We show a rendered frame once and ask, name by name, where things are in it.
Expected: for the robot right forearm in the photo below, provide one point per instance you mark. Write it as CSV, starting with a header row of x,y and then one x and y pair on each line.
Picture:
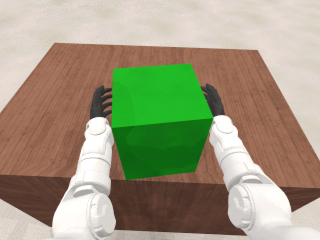
x,y
233,158

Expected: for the robot left hand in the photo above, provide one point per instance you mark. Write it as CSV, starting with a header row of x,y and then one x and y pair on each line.
x,y
97,106

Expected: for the left robot upper arm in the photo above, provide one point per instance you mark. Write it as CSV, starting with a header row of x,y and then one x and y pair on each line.
x,y
87,217

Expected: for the right robot upper arm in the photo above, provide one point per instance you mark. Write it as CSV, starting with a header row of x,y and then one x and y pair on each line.
x,y
263,212

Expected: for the robot left forearm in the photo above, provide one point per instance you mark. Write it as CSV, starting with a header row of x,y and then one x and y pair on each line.
x,y
94,164

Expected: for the pedestal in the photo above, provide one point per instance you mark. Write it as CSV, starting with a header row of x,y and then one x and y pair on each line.
x,y
42,132

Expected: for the carton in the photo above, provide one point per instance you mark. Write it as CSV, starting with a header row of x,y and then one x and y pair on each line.
x,y
160,120

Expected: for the robot right hand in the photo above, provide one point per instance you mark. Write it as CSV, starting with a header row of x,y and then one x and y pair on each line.
x,y
213,100

